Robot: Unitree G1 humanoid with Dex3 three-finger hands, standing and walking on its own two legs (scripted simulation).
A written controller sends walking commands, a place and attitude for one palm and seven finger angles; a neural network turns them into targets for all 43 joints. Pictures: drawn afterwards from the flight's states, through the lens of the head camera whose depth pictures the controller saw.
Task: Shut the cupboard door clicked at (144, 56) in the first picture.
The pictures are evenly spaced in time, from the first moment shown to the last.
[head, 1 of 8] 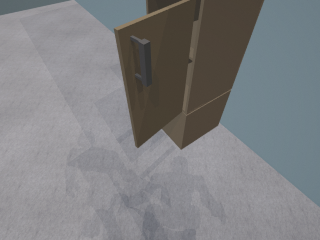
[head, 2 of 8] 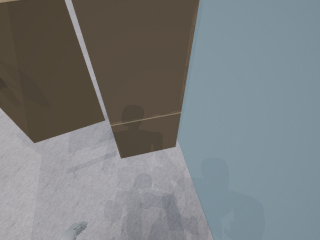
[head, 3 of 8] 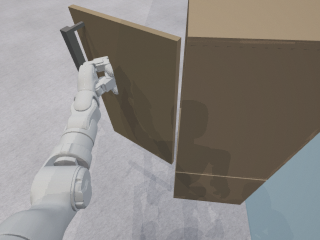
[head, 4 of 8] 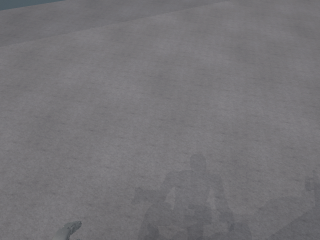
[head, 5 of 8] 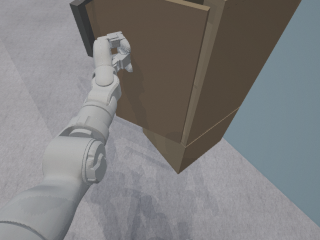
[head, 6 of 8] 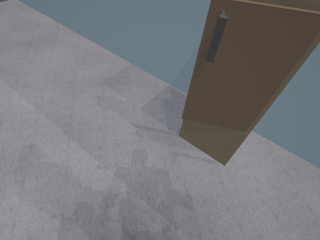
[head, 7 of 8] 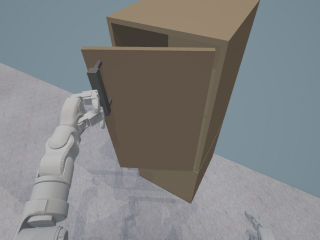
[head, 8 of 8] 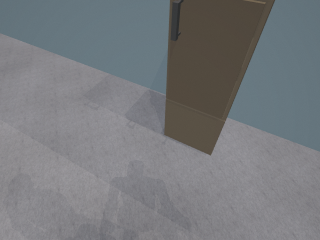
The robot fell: no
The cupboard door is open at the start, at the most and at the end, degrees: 100 100 0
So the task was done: yes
